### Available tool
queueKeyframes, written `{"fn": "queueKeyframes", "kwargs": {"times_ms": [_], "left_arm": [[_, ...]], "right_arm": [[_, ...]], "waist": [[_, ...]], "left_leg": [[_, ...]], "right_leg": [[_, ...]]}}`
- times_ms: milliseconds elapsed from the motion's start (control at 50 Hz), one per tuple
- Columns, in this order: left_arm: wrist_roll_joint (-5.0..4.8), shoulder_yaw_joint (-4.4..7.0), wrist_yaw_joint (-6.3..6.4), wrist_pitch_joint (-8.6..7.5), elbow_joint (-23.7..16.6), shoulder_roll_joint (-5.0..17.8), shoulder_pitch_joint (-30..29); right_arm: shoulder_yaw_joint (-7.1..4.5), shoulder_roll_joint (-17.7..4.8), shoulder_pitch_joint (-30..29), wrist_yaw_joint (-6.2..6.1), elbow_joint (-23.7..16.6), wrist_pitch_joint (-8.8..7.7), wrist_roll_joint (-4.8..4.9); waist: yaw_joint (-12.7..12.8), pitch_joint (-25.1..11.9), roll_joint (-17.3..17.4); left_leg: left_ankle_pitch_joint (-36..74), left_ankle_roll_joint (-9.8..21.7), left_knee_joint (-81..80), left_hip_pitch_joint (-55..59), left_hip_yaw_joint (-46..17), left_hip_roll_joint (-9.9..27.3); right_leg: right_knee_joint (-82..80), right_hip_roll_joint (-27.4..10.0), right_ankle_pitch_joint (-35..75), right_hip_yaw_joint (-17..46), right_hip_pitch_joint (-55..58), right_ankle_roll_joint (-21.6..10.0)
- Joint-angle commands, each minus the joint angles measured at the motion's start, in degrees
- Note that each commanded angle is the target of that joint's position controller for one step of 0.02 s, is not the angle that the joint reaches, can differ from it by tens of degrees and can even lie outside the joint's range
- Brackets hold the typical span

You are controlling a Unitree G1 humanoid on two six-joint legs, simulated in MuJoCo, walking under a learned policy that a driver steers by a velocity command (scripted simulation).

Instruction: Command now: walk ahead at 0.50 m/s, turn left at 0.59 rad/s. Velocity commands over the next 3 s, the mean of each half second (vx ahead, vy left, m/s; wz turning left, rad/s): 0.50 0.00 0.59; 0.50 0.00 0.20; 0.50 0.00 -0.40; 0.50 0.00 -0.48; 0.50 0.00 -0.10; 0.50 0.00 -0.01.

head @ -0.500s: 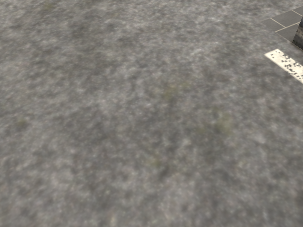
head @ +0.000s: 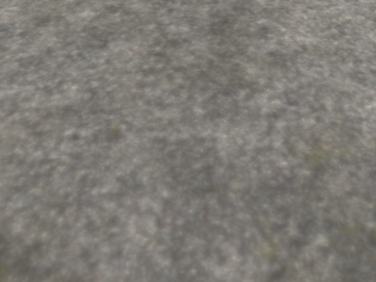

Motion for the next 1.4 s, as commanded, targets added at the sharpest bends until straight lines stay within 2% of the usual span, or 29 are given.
{"fn": "queueKeyframes", "kwargs": {"times_ms": [20,80,200,300,360,380,400,420,440,460,480,500,560,600,720,820,860,880,900,920,940,960,980,1020,1080,1140,1220,1320,1400], "left_arm": [[1.15,1.83,0.25,-1.72,-5.6,7.7,-1.6],[1.89,1.63,0.24,-0.05,-6.1,5.8,-1.9],[1.48,0.30,-0.50,-0.35,-9.7,2.7,-14.8],[0.67,0.81,-1.84,-1.44,-11.7,4.8,-18.9],[0.59,1.90,-1.65,-2.10,-10.5,6.4,-12.6],[1.18,2.77,-1.25,-2.37,-9.4,8.1,-6.6],[1.98,3.59,-0.70,-2.37,-8.7,11.3,2.4],[2.15,4.52,-1.00,-1.54,-6.4,14.8,7.1],[0.71,3.36,-1.24,-1.22,-7.3,9.3,5.9],[0.67,2.44,-0.88,-0.84,-7.9,6.0,3.4],[1.32,1.92,-0.76,-0.40,-8.2,5.2,0.1],[1.61,1.52,-0.80,-0.24,-7.5,4.2,-1.2],[1.53,1.17,-1.06,-1.00,-5.8,3.1,-1.3],[1.07,1.65,-1.17,-1.42,-4.5,4.8,-0.4],[-0.02,2.14,-0.84,-0.31,-1.9,7.9,2.4],[-0.94,2.42,-0.70,1.26,1.1,9.8,7.0],[-1.27,2.56,-0.36,1.95,1.6,10.8,6.0],[-1.31,2.21,-0.15,2.19,1.8,10.1,5.8],[-0.40,1.22,0.12,2.06,1.1,8.0,5.7],[0.92,-0.96,-0.23,1.17,-1.3,1.8,9.6],[0.00,-0.92,-0.39,0.02,-0.5,3.1,9.8],[-1.79,0.55,-0.72,-0.36,-1.5,7.6,5.6],[-2.01,0.59,-0.77,-0.36,-2.3,7.5,2.5],[-0.76,1.03,-0.45,0.84,-1.7,6.4,2.3],[-0.86,0.77,-0.33,3.03,-0.7,3.4,4.4],[-0.60,0.93,-0.20,3.34,-2.1,2.9,0.6],[-0.17,0.19,-1.56,2.79,-4.2,1.3,-6.0],[-0.11,-0.50,-3.40,2.73,-8.9,0.7,-14.1],[-0.26,1.11,-4.20,3.19,-10.3,3.8,-9.0]], "right_arm": [[-1.86,-6.8,2.9,-0.64,-3.7,-1.18,-0.95],[-2.00,-7.4,3.0,-1.46,-3.2,-1.73,-0.76],[-2.35,-8.6,8.7,-3.07,-0.2,-1.20,-0.01],[-2.37,-8.4,12.1,-3.52,1.9,-0.41,0.51],[-2.41,-8.0,10.5,-3.67,1.7,0.27,0.35],[-1.69,-6.1,9.8,-3.45,1.2,0.23,0.12],[-0.46,-3.0,10.0,-3.26,-0.1,0.06,-0.95],[0.49,0.0,19.1,-3.19,-1.1,-0.43,0.98],[-0.48,-6.2,17.8,-3.45,0.3,-0.47,1.50],[-1.44,-9.4,10.7,-3.41,-0.5,-0.18,1.04],[-1.52,-8.9,7.5,-3.49,-1.2,0.13,0.41],[-1.53,-7.8,5.7,-3.28,-1.7,0.07,-0.30],[-0.88,-3.5,7.4,-2.66,-1.1,0.40,0.46],[-0.40,-2.4,5.1,-2.59,-1.9,0.40,-0.07],[1.04,-0.8,-5.3,-0.95,-3.6,-1.34,-0.43],[0.80,-2.4,-11.4,0.06,-5.9,-1.77,0.17],[-0.15,-4.3,-7.3,0.10,-5.0,-1.90,-0.25],[-1.41,-6.3,0.1,-0.20,-2.5,-1.83,-0.59],[-2.85,-9.5,9.7,-0.85,0.0,-1.58,-0.81],[-3.97,-15.7,15.5,-1.62,0.6,-1.21,-2.03],[-3.16,-12.9,16.3,-1.55,0.6,-1.27,-1.31],[-1.95,-9.5,13.1,-1.39,0.8,-1.59,-1.10],[-1.27,-7.4,9.6,-1.30,0.8,-1.82,-0.93],[-0.32,-3.9,3.6,-0.89,1.0,-2.68,-1.38],[-0.73,-3.9,1.7,-0.97,2.6,-4.32,-2.01],[-1.07,-4.6,3.0,-1.76,4.6,-4.74,-2.51],[-1.30,-6.2,4.1,-2.59,6.1,-4.43,-2.02],[-2.01,-8.1,8.9,-3.06,9.1,-2.47,-0.86],[-2.75,-10.9,7.4,-4.00,8.8,-0.46,-0.33]], "waist": [[-1.0,-7.7,3.4],[0.0,-6.5,3.0],[-4.6,-3.1,4.5],[-5.6,-2.6,5.5],[-1.9,-4.4,8.0],[1.1,-8.8,7.1],[4.6,-17.5,0.9],[0.6,-24.6,-19.2],[1.9,-20.4,-12.9],[3.5,-12.6,-7.2],[2.4,-7.9,-3.3],[1.4,-4.7,-3.0],[-1.0,-3.5,-5.9],[-1.1,-2.5,-4.8],[1.8,-1.4,-3.4],[2.7,0.0,-4.7],[-0.9,-2.6,-5.4],[-4.8,-7.1,-4.5],[-9.0,-13.7,-2.6],[-8.1,-21.4,10.8],[-8.7,-26.4,13.6],[-8.5,-17.2,9.5],[-6.9,-11.6,7.7],[-3.0,-5.9,6.9],[-0.5,-4.1,6.0],[-1.1,-1.9,4.0],[-3.4,0.0,2.9],[-6.3,2.5,1.8],[-1.5,-3.5,5.6]], "left_leg": [[7.2,11.3,-18.3,19.0,-23.5,14.5],[14.2,12.2,-20.6,12.6,-19.4,12.7],[9.5,8.2,-19.7,10.3,-15.7,8.7],[6.4,7.1,-14.0,16.0,-22.4,11.4],[11.6,5.3,-8.0,17.4,-25.2,11.0],[14.4,3.5,-0.5,15.3,-23.1,7.8],[5.5,1.2,15.6,7.4,-18.2,4.1],[-23.3,-2.9,33.9,-13.8,-11.8,-3.5],[-21.9,-3.5,41.1,-20.9,-13.0,1.6],[-16.3,-3.8,42.3,-22.2,-11.5,3.6],[-12.2,-4.1,41.0,-20.1,-9.5,5.6],[-9.7,-4.2,38.2,-18.6,-9.4,6.9],[-7.6,-3.9,32.8,-13.4,-8.0,8.3],[-5.3,-4.3,27.6,-15.2,-7.7,8.6],[10.1,-4.8,7.4,-11.8,-2.6,8.8],[6.7,-2.9,-0.7,-9.3,-0.9,6.9],[4.7,-0.8,-4.2,-1.3,1.0,4.7],[6.1,0.8,-6.1,9.8,2.4,2.9],[7.0,3.0,-4.3,25.2,-2.0,6.9],[1.0,10.8,-6.2,46.2,-27.2,22.8],[-5.3,14.2,-13.9,46.8,-42.4,27.7],[-6.8,11.4,-14.9,39.9,-33.9,25.6],[-4.7,9.2,-16.1,32.2,-25.3,22.9],[1.1,6.8,-20.5,20.3,-15.7,18.5],[8.6,6.9,-24.9,14.0,-7.9,17.5],[13.8,6.4,-26.0,15.5,-2.0,17.1],[15.0,4.5,-27.0,17.3,4.7,16.2],[21.1,3.8,-23.3,28.3,7.7,19.6],[53.8,1.3,-8.6,32.0,10.6,19.7]], "right_leg": [[-1.6,-3.7,7.3,4.6,-18.2,-0.5],[-7.6,-2.7,11.3,3.3,-15.7,1.8],[-31.3,1.9,29.5,2.8,-13.2,3.1],[-39.5,3.8,27.5,4.6,-10.1,1.2],[-42.5,4.8,21.3,3.3,-1.1,-1.4],[-43.3,2.8,22.1,4.0,9.4,-3.5],[-41.6,-7.0,20.3,13.2,25.3,-7.1],[-46.5,-19.6,8.4,40.2,43.8,-16.7],[-50.1,-20.0,-5.6,44.7,40.9,-15.2],[-51.4,-17.3,-5.1,35.3,33.2,-12.5],[-52.4,-14.9,2.1,27.9,25.4,-11.0],[-53.8,-12.6,7.8,23.2,19.6,-11.0],[-57.6,-9.0,15.3,14.1,13.1,-11.4],[-59.3,-9.8,19.9,11.6,13.0,-13.0],[-60.2,-7.7,26.9,2.5,14.3,-11.7],[-57.7,-11.1,29.5,2.6,20.4,-10.5],[-51.5,-10.9,41.6,0.9,21.7,-9.0],[-42.8,-8.6,48.9,-1.7,19.8,-7.5],[-29.8,-6.0,43.0,-3.9,11.3,-5.3],[-6.9,2.4,15.0,-5.2,-11.7,-1.2],[3.1,5.2,-9.0,4.0,-19.5,-1.3],[6.4,2.0,-6.2,5.9,-24.4,-1.9],[4.2,-0.6,-1.0,4.6,-24.2,-2.4],[-1.4,-3.8,6.7,4.8,-18.9,-1.7],[-2.9,-3.9,12.7,5.5,-15.3,-0.2],[-9.7,-3.0,20.5,7.2,-19.6,0.6],[-23.2,-1.8,30.8,3.3,-18.1,-0.2],[-31.2,-0.9,26.1,-0.5,-22.3,-2.8],[-31.6,5.3,14.5,-6.9,-10.7,-7.0]]}}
